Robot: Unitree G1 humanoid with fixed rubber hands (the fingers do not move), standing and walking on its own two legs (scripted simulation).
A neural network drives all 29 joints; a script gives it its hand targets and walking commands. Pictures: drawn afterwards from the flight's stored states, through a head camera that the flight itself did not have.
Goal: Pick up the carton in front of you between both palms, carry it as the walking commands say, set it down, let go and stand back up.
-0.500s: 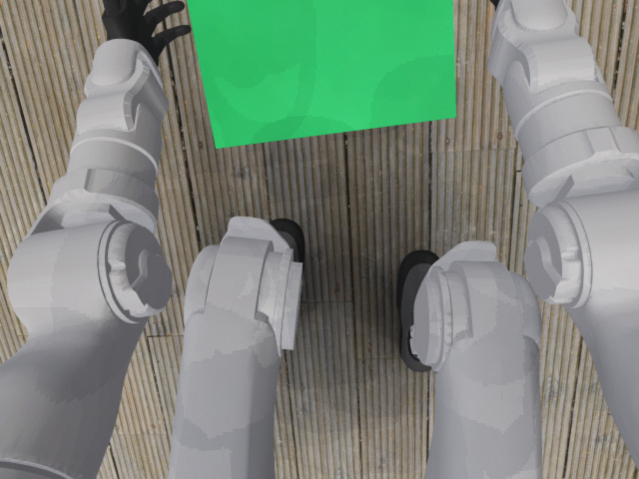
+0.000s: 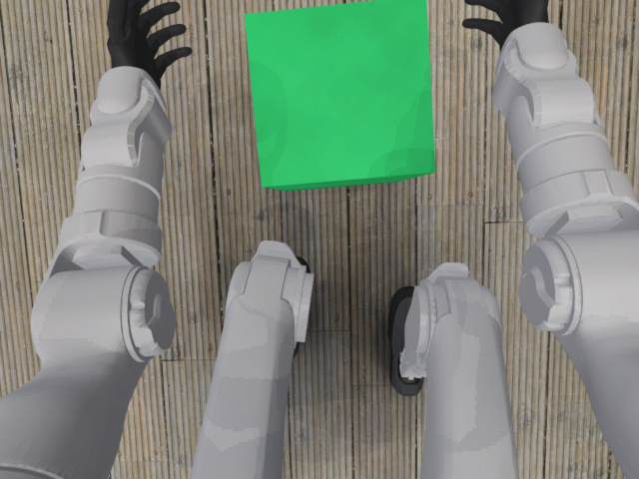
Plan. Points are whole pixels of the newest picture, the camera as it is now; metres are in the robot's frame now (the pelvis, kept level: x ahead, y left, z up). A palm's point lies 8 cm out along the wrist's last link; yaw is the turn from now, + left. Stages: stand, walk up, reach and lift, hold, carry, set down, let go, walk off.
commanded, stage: set down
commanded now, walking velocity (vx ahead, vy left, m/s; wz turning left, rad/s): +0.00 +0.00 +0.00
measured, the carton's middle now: (339, 116) +0.50 +0.06 -0.31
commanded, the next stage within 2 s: let go in 0.66 s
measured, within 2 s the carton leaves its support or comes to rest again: neither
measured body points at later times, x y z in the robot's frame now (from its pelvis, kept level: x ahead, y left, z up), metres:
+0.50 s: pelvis +0.02 +0.00 +0.13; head +0.33 +0.02 +0.45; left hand +0.50 +0.28 +0.03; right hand +0.58 -0.12 +0.02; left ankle +0.12 +0.12 -0.40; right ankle +0.09 -0.12 -0.40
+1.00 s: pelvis +0.07 +0.01 +0.26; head +0.32 +0.03 +0.63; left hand +0.44 +0.27 +0.14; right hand +0.48 -0.15 +0.14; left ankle +0.12 +0.12 -0.40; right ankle +0.09 -0.12 -0.40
